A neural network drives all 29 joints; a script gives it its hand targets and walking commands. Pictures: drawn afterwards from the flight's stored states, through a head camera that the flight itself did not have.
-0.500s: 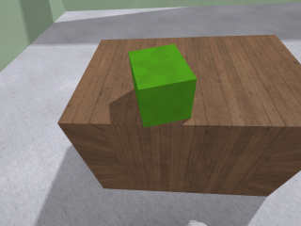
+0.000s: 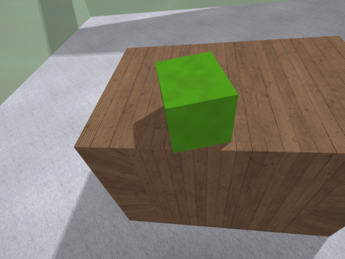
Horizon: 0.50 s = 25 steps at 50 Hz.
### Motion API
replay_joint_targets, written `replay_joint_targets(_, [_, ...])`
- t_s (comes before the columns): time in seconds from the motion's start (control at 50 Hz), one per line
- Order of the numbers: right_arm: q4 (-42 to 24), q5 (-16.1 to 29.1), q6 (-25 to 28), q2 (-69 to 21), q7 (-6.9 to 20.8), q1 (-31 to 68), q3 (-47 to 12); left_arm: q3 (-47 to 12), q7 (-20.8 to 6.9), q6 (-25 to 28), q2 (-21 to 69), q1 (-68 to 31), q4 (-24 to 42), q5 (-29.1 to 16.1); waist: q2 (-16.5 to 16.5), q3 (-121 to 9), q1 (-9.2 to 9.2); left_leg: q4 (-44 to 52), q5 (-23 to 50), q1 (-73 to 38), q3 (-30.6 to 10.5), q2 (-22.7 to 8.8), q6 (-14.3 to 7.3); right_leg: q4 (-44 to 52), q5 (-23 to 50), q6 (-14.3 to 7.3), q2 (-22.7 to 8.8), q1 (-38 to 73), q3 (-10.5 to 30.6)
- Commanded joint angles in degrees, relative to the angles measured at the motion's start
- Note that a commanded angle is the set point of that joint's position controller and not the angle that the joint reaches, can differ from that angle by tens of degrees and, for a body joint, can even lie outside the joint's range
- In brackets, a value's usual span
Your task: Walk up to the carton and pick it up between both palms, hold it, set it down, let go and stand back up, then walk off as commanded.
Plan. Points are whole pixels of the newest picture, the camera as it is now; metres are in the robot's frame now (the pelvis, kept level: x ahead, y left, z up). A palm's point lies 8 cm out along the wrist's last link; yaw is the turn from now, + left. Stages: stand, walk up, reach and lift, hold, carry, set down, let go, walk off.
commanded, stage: walk up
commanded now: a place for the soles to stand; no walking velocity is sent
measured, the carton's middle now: (192, 101) +0.57 -0.05 +0.05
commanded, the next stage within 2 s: none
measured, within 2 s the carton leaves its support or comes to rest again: neither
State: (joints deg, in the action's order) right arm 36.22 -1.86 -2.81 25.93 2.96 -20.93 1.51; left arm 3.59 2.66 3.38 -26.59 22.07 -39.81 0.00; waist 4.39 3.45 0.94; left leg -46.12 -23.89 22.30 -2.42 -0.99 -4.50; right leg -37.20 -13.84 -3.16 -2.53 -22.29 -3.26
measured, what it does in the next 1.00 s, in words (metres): steps on the spot: left foot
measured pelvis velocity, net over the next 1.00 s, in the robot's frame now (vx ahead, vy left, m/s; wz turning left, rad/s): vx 0.00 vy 0.03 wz -0.05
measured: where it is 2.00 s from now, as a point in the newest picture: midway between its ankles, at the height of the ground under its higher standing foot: outside the picture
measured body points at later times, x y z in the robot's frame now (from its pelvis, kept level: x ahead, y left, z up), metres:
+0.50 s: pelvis +0.01 +0.03 +0.00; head +0.04 +0.02 +0.45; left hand +0.11 +0.37 -0.08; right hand +0.14 -0.30 -0.08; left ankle +0.03 +0.15 -0.72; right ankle +0.04 -0.12 -0.72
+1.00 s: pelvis +0.00 +0.03 +0.00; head +0.03 +0.02 +0.45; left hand +0.10 +0.36 -0.08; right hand +0.13 -0.30 -0.08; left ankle +0.03 +0.15 -0.72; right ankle +0.04 -0.12 -0.72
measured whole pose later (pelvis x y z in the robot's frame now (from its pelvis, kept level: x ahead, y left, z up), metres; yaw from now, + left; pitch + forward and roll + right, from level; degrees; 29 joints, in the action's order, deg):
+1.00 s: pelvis +0.00 +0.03 +0.00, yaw -3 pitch -1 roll +0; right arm 37.0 -1.7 0.1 25.7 0.8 -12.5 1.5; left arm 3.6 2.0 3.5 -26.3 20.3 -39.8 0.0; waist 0.8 3.5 0.1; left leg -40.0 -20.0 18.9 0.4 -0.4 -0.6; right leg -40.0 -18.0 -0.7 -1.2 -20.9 2.2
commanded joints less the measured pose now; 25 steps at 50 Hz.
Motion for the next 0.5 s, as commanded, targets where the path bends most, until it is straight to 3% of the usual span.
replay_joint_targets(0.0, [2.97, -1.03, 3.88, 10.74, -3.32, -2.61, 6.33, 0.94, -0.74, -1.60, -6.18, -2.44, 3.91, 0.40, 1.80, -1.29, 0.38, 28.74, -2.40, -10.53, -14.55, -9.01, 2.10, -9.08, -14.59, -0.57, -1.05, -8.09, 5.37])
replay_joint_targets(0.02, [0.89, -1.28, 4.41, 12.92, -3.60, 2.93, 6.45, 0.65, -0.65, -1.56, -5.23, -1.42, 3.41, -0.19, 2.51, 1.50, -1.04, 33.53, -13.47, -6.22, -27.64, -15.83, 0.21, -12.53, -12.34, 1.54, 3.17, -11.18, 4.52])
replay_joint_targets(0.04, [-0.05, -1.23, 4.73, 14.10, -3.64, 5.86, 6.26, 1.41, -0.49, -1.59, -7.99, -1.07, 2.08, 0.31, 0.96, 2.47, -1.02, 32.41, -14.99, -1.89, -29.50, -18.27, -2.59, -14.64, -12.79, 1.50, 2.61, -9.58, 7.93])
replay_joint_targets(0.06, [-0.10, -0.77, 4.77, 12.84, -3.47, 6.95, 5.80, 1.83, -0.66, -1.33, -9.48, -1.07, 1.11, 0.41, 0.85, 2.85, -1.19, 29.60, -10.50, 0.16, -25.04, -16.70, -3.99, -14.04, -11.12, 1.20, 0.47, -5.69, 9.07])
replay_joint_targets(0.08, [-0.39, -0.46, 4.75, 11.04, -3.34, 8.67, 5.24, 1.60, -1.05, -0.94, -9.05, -0.14, 0.61, 0.31, 1.54, 2.68, -2.41, 27.20, -4.73, -0.41, -18.09, -13.01, -3.75, -12.07, -10.92, 1.23, 0.18, -4.41, 7.09])
replay_joint_targets(0.1, [-0.65, -0.41, 4.58, 10.11, -3.15, 9.28, 4.92, 1.45, -1.20, -0.69, -8.17, 1.17, -0.20, 0.22, 3.61, 1.40, -2.57, 24.44, 1.98, -2.60, -13.38, -11.26, -3.68, -9.95, -10.75, 1.20, 0.50, -3.66, 5.03])
replay_joint_targets(0.12, [-0.84, -0.31, 4.40, 10.18, -2.95, 8.33, 4.88, 1.49, -1.20, -0.51, -7.83, 1.57, -0.68, 0.25, 4.30, 0.07, -2.23, 21.04, 9.04, -4.91, -10.45, -9.83, -3.92, -6.34, -10.64, 1.17, 0.94, -2.75, 3.32])
replay_joint_targets(0.16, [-0.54, 0.25, 4.00, 10.41, -2.63, 5.62, 4.76, 1.72, -0.89, 0.19, -7.59, 1.51, -0.34, 0.72, 1.95, -3.56, -2.01, 13.95, 19.90, -7.38, -7.13, -8.82, -3.40, 1.87, -3.66, 0.51, 2.10, 2.98, 1.51])
replay_joint_targets(0.18, [-0.24, 0.60, 3.81, 10.00, -2.67, 5.01, 4.72, 1.82, -0.63, 0.62, -8.22, 0.88, -0.04, 1.03, 0.65, -5.06, -1.75, 10.76, 22.55, -7.95, -6.17, -8.10, -2.36, 3.45, 1.77, -0.04, 1.58, 5.06, 3.61])
replay_joint_targets(0.2, [-0.09, 0.97, 3.62, 9.51, -2.82, 4.88, 4.66, 1.99, -0.40, 1.02, -9.30, 0.36, -0.07, 1.39, -0.45, -6.09, -1.44, 7.99, 22.40, -6.68, -4.83, -6.99, -1.19, 3.21, 8.44, -1.18, -0.18, 7.53, 7.21])
replay_joint_targets(0.24, [-0.59, 1.08, 3.33, 7.50, -3.16, 5.92, 4.21, 2.70, -0.11, 1.52, -13.26, 0.28, -0.20, 1.62, -8.09, -7.38, -0.68, 0.25, 13.00, 0.68, -1.01, -1.48, 1.96, 3.84, 20.95, -5.55, -9.89, 12.49, 22.58])
replay_joint_targets(0.26, [0.01, 0.85, 3.04, 7.01, -3.36, 5.32, 4.05, 2.66, -0.09, 1.39, -14.08, -0.36, 0.02, 1.16, -9.38, -5.46, -0.36, -0.22, 2.51, 1.77, -0.08, -0.63, 2.50, 3.73, 23.74, -8.89, -13.16, 11.12, 24.97])
replay_joint_targets(0.28, [0.26, 0.63, 3.04, 7.44, -3.35, 6.09, 4.20, 2.49, -0.04, 1.34, -13.72, -0.59, 0.55, 1.11, -10.38, -4.83, -0.78, 1.49, 0.17, 0.26, -0.24, -1.04, 2.30, 3.11, 25.93, -10.30, -13.63, 9.28, 24.98])
replay_joint_targets(0.3, [0.62, 0.64, 3.41, 7.57, -3.19, 6.14, 4.29, 2.01, -0.05, 1.14, -12.87, -1.97, 0.91, 1.20, -10.72, -4.45, -0.01, 6.44, 2.99, -2.64, -0.70, -1.76, 1.88, 2.16, 25.71, -9.01, -11.90, 6.97, 22.01])
replay_joint_targets(0.32, [1.03, 0.49, 3.97, 8.53, -3.01, 6.14, 4.44, 1.50, -0.12, 0.86, -11.63, -3.62, 1.23, 1.27, -9.39, -4.59, 0.47, 11.82, 10.38, -6.88, -1.87, -3.09, 1.28, -0.01, 24.28, -6.20, -8.47, 4.30, 17.15])
replay_joint_targets(0.34, [1.22, 0.17, 4.53, 10.61, -2.95, 6.64, 4.90, 1.10, -0.14, 0.74, -9.82, -4.38, 1.66, 1.06, -4.88, -6.56, 0.33, 14.88, 18.11, -9.86, -6.54, -7.09, -0.12, -3.93, 21.18, -2.87, -4.04, 2.14, 12.06])
replay_joint_targets(0.36, [1.01, 0.22, 4.82, 12.02, -2.83, 8.49, 5.17, 0.82, -0.10, 0.57, -8.56, -3.55, 1.75, 0.66, -1.83, -6.76, -1.04, 17.04, 20.70, -9.66, -10.94, -10.39, -2.36, -6.68, 14.49, -0.60, 0.10, 0.64, 8.02])
replay_joint_targets(0.38, [0.79, 0.26, 4.78, 11.50, -2.69, 10.22, 4.92, 0.68, -0.04, 0.32, -8.23, -2.64, 1.11, 0.44, -1.79, -5.91, -1.65, 17.35, 20.08, -9.13, -11.46, -12.28, -4.25, -6.84, 7.05, 0.24, 1.13, 0.62, 6.00])
replay_joint_targets(0.4, [0.62, 0.43, 4.64, 11.19, -2.64, 10.78, 4.74, 0.72, -0.10, 0.24, -8.26, -2.20, 0.71, 0.37, -1.30, -5.38, -1.73, 16.42, 20.46, -7.84, -9.99, -12.14, -4.74, -5.49, 4.69, 0.19, 0.89, 2.40, 5.73])
replay_joint_targets(0.48, [-0.38, 0.58, 3.65, 9.87, -2.46, 11.84, 4.49, 1.49, -0.48, 0.64, -10.45, -1.30, -0.19, 0.92, -1.58, -4.70, -1.73, 11.91, 12.05, -4.33, -4.56, -6.61, -1.42, -1.56, 9.32, -1.98, -1.48, 4.67, 10.93])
